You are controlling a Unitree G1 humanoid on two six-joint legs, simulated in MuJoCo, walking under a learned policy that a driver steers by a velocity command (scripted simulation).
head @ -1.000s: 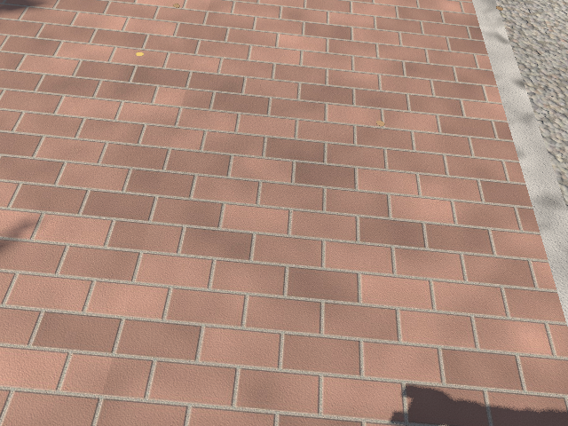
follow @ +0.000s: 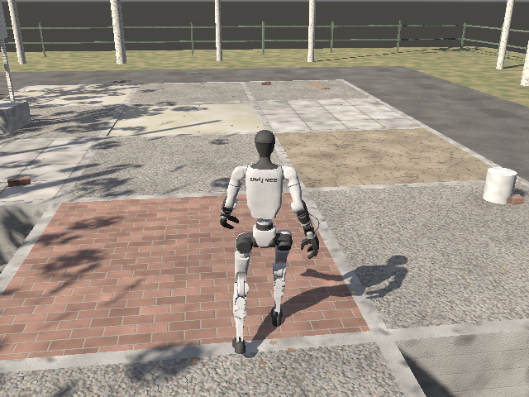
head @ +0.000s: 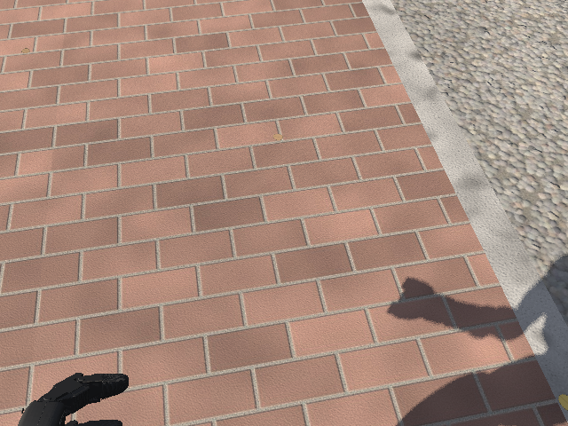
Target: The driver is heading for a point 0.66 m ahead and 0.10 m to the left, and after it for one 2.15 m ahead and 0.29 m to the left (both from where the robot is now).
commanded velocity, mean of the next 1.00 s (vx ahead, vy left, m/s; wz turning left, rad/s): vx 0.49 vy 0.00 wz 0.24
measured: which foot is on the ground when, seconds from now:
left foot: up 0.00-0.52, down 0.54-1.00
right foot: down 0.00-0.56, up 0.58-0.96, down 0.98-1.00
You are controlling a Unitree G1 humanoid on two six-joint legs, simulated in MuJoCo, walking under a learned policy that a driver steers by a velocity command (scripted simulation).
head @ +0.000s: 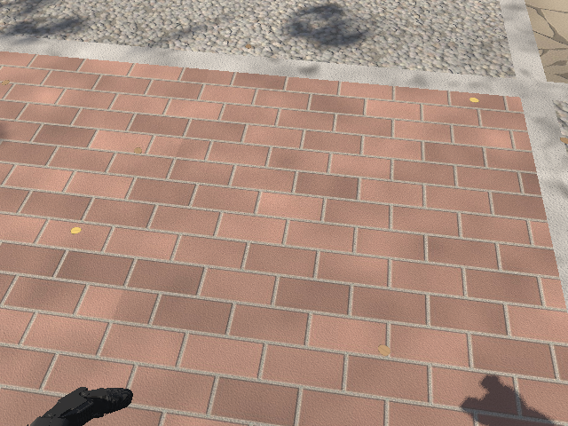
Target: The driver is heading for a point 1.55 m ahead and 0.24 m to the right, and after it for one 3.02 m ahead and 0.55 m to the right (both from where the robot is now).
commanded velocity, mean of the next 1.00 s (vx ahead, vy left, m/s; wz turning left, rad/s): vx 0.50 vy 0.00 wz -0.21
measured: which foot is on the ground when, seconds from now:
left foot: down 0.00-0.00, up 0.02-0.44, down 0.46-0.98, up 1.00-1.00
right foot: down 0.00-0.48, up 0.50-0.96, down 0.98-1.00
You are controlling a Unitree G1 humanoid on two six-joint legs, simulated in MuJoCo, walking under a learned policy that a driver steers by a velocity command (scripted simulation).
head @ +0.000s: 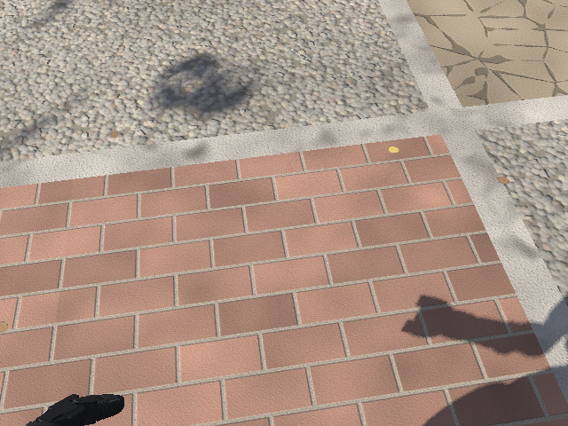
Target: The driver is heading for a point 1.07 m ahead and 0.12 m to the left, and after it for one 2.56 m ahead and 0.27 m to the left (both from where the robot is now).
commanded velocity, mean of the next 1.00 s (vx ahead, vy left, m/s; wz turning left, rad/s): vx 0.35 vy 0.00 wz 0.18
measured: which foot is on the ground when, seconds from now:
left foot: up 0.00-0.50, down 0.52-1.00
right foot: down 0.00-0.52, up 0.54-0.98, down 1.00-1.00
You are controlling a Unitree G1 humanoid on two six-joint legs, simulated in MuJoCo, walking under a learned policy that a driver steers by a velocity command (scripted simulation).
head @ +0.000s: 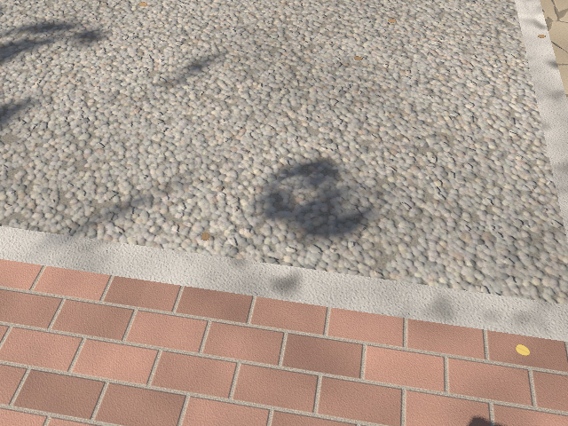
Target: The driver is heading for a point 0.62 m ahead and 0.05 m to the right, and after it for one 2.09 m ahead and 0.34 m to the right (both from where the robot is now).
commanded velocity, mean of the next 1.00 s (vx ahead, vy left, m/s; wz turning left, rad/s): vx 0.41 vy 0.00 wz -0.13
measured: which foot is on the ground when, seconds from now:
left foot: down 0.00-0.00, up 0.02-0.40, down 0.42-0.94, up 0.96-1.00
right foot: down 0.00-0.42, up 0.44-0.90, down 0.92-1.00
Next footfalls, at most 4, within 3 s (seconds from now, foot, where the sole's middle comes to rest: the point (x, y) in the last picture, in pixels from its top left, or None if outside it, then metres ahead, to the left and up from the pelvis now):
0.42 left None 0.28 0.16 -0.77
0.92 right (328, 385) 0.59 -0.08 -0.77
1.40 left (242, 353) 0.68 0.12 -0.77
1.66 right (338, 410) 0.53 -0.10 -0.77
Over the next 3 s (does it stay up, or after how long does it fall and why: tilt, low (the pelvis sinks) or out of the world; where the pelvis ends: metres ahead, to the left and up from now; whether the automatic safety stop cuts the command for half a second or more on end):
stays up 0.56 0.03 0.01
